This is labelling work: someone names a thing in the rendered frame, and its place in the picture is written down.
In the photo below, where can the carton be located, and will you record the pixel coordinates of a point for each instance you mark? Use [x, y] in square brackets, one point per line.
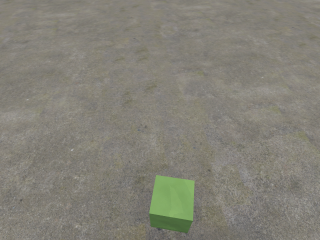
[172, 204]

